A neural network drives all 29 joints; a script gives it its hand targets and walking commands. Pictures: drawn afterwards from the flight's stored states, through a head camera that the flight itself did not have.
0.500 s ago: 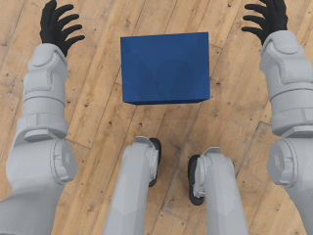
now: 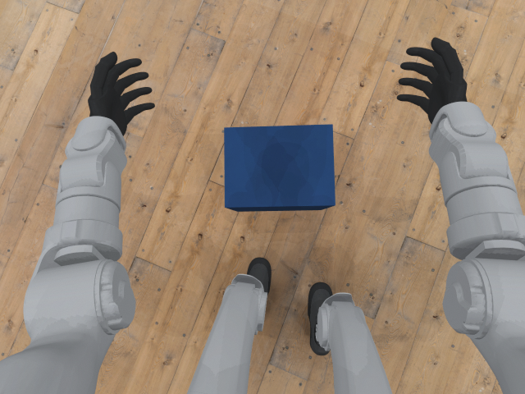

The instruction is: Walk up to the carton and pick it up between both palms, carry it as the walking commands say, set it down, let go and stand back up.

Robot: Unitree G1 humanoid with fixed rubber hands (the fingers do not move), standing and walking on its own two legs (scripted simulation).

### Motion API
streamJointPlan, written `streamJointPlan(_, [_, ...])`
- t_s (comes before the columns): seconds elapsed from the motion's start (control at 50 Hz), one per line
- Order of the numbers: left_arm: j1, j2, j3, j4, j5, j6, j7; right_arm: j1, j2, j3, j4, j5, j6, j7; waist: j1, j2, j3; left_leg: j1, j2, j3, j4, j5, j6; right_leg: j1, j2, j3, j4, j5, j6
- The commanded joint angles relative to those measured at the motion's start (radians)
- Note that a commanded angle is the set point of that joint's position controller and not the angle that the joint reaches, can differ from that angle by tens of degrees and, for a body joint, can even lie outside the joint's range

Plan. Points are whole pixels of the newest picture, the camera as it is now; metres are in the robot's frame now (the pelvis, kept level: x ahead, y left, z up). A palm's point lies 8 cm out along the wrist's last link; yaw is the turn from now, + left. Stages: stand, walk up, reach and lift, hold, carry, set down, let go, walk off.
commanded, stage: set down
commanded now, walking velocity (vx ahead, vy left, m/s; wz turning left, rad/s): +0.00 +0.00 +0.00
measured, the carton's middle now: (278, 173) +0.48 +0.06 -0.53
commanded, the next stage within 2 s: let go in 0.10 s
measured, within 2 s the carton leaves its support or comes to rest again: neither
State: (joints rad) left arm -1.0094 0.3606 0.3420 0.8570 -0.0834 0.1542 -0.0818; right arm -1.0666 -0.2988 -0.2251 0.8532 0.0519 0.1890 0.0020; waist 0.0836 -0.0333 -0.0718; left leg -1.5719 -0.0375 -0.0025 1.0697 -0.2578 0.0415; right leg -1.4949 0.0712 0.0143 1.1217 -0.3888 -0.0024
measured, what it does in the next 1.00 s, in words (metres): rises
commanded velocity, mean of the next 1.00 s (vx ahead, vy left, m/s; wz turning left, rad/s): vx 0.00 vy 0.00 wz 0.00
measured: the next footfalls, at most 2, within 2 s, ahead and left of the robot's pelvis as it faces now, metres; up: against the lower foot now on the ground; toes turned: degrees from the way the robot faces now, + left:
none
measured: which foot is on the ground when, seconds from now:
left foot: down 0.00-1.00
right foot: down 0.00-1.00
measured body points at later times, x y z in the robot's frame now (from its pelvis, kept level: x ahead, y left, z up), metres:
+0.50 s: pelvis +0.04 +0.01 +0.07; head +0.27 +0.02 +0.45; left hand +0.38 +0.29 -0.04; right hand +0.43 -0.17 -0.05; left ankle +0.09 +0.09 -0.62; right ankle +0.04 -0.11 -0.62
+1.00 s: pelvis +0.09 -0.02 +0.12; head +0.13 -0.01 +0.57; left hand +0.25 +0.22 +0.04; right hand +0.27 -0.24 +0.04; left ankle +0.09 +0.09 -0.62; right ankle +0.04 -0.11 -0.62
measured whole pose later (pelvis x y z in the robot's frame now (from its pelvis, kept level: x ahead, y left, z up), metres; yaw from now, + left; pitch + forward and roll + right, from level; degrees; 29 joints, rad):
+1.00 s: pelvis +0.09 -0.02 +0.12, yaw +2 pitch +1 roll +1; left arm 0.24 0.21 0.05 0.42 0.00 0.06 -0.07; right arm 0.20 -0.20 -0.05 0.45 0.00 0.05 0.04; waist 0.01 -0.01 0.07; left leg -0.26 -0.05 -0.02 0.45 -0.22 0.02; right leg -0.18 0.05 0.04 0.48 -0.32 -0.04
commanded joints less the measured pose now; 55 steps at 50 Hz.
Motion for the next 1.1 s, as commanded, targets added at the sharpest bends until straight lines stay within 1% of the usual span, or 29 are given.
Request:
streamJointPlan(0.0, [-0.188,0.095,0.024,-0.041,0.028,-0.036,-0.005,-0.214,-0.089,-0.028,-0.046,-0.03,-0.033,0.013,0.024,0.013,-0.814,0.82,0.04,-0.052,-0.077,0.342,-0.057,0.156,-0.017,-0.008,-0.16,0.122,0.025])
streamJointPlan(0.06, [-0.161,0.075,0.056,-0.006,0.071,-0.045,-0.003,-0.187,-0.079,-0.054,-0.006,-0.065,-0.042,0.022,0.023,0.01,-0.76,0.808,0.043,-0.051,-0.101,0.305,-0.067,0.15,-0.022,-0.011,-0.184,0.101,0.022])
streamJointPlan(0.1, [-0.134,0.071,0.074,-0.017,0.096,-0.05,-0.002,-0.152,-0.074,-0.072,-0.002,-0.087,-0.047,0.022,0.02,0.014,-0.768,0.84,0.041,-0.052,-0.109,0.308,-0.069,0.175,-0.021,-0.011,-0.198,0.105,0.02])
streamJointPlan(0.14, [-0.102,0.076,0.08,-0.048,0.111,-0.055,-0.003,-0.109,-0.067,-0.08,-0.027,-0.1,-0.052,0.017,0.015,0.021,-0.805,0.891,0.037,-0.052,-0.116,0.338,-0.066,0.222,-0.018,-0.01,-0.21,0.136,0.021])
streamJointPlan(0.2, [-0.018,0.118,0.062,-0.138,0.127,-0.062,-0.018,-0.007,-0.038,-0.071,-0.134,-0.112,-0.056,-0.012,0.007,0.029,-0.958,0.994,0.029,-0.049,-0.111,0.462,-0.05,0.353,-0.015,-0.004,-0.219,0.271,0.029])
streamJointPlan(0.26, [0.111,0.148,0.015,-0.249,0.124,-0.063,-0.039,0.122,-0.001,-0.024,-0.269,-0.098,-0.053,-0.047,0.015,0.046,-1.088,1.13,0.02,-0.057,-0.115,0.626,-0.028,0.461,-0.012,0.004,-0.231,0.394,0.038])
streamJointPlan(0.3, [0.21,0.139,-0.023,-0.33,0.113,-0.056,-0.046,0.203,0.002,0.012,-0.368,-0.089,-0.05,-0.058,0.025,0.058,-1.129,1.246,0.024,-0.076,-0.131,0.724,-0.023,0.488,-0.01,0.004,-0.255,0.424,0.037])
streamJointPlan(0.34, [0.306,0.112,-0.053,-0.374,0.096,-0.052,-0.052,0.276,0.006,0.03,-0.432,-0.084,-0.053,-0.062,0.027,0.055,-1.096,1.318,0.03,-0.092,-0.156,0.753,-0.021,0.492,-0.013,0.006,-0.289,0.405,0.033])
streamJointPlan(0.38, [0.417,0.089,-0.073,-0.387,0.084,-0.057,-0.055,0.374,0.016,0.035,-0.453,-0.087,-0.063,-0.056,0.021,0.04,-1.005,1.338,0.036,-0.1,-0.191,0.725,-0.023,0.506,-0.016,0.007,-0.327,0.37,0.029])
streamJointPlan(0.46, [0.58,0.047,-0.13,-0.394,0.058,-0.085,-0.052,0.576,0.033,0.036,-0.418,-0.097,-0.087,-0.039,-0.017,0.05,-0.756,1.344,0.051,-0.112,-0.278,0.579,-0.038,0.557,-0.026,0.01,-0.404,0.268,0.02])
streamJointPlan(0.52, [0.672,0.008,-0.161,-0.374,0.046,-0.108,-0.045,0.668,0.056,0.053,-0.383,-0.092,-0.114,-0.025,-0.029,0.048,-0.573,1.314,0.053,-0.11,-0.348,0.45,-0.041,0.631,-0.035,0.014,-0.455,0.202,0.012])
streamJointPlan(0.6, [0.798,-0.024,-0.194,-0.366,0.045,-0.128,-0.024,0.79,0.054,0.072,-0.351,-0.083,-0.144,-0.011,-0.034,0.056,-0.42,1.343,0.055,-0.101,-0.419,0.371,-0.05,0.736,-0.042,0.017,-0.516,0.164,0.006])
streamJointPlan(0.68, [0.934,-0.046,-0.223,-0.4,0.053,-0.146,0.002,0.922,0.046,0.091,-0.35,-0.075,-0.168,0.002,-0.04,0.062,-0.301,1.398,0.053,-0.087,-0.483,0.344,-0.053,0.874,-0.044,0.026,-0.587,0.178,0.001])
streamJointPlan(0.78, [1.115,-0.062,-0.243,-0.485,0.074,-0.159,0.02,1.09,0.03,0.108,-0.409,-0.06,-0.194,0.016,-0.041,0.056,-0.219,1.503,0.04,-0.079,-0.551,0.418,-0.052,1.042,-0.039,0.038,-0.666,0.283,0.001])
streamJointPlan(0.82, [1.15,-0.061,-0.251,-0.507,0.079,-0.156,0.022,1.133,0.032,0.119,-0.434,-0.055,-0.196,0.023,-0.053,0.046,-0.163,1.517,0.031,-0.072,-0.572,0.394,-0.05,1.091,-0.044,0.041,-0.689,0.304,0.001])
streamJointPlan(0.9, [1.188,-0.051,-0.261,-0.54,0.08,-0.134,0.018,1.2,0.034,0.147,-0.492,-0.048,-0.178,0.037,-0.072,0.013,-0.058,1.544,0.014,-0.048,-0.614,0.287,-0.044,1.193,-0.065,0.05,-0.733,0.306,0.007])
streamJointPlan(0.96, [1.202,-0.045,-0.265,-0.541,0.079,-0.105,0.015,1.236,0.026,0.161,-0.516,-0.05,-0.15,0.046,-0.076,-0.002,0.009,1.574,0.005,-0.032,-0.625,0.243,-0.04,1.23,-0.077,0.054,-0.751,0.296,0.012])
streamJointPlan(1.08, [1.188,-0.042,-0.263,-0.525,0.086,-0.048,0.009,1.232,0.019,0.175,-0.523,-0.048,-0.096,0.056,-0.075,0.002,0.127,1.616,-0.004,-0.022,-0.626,0.192,-0.042,1.215,-0.09,0.055,-0.774,0.249,0.006])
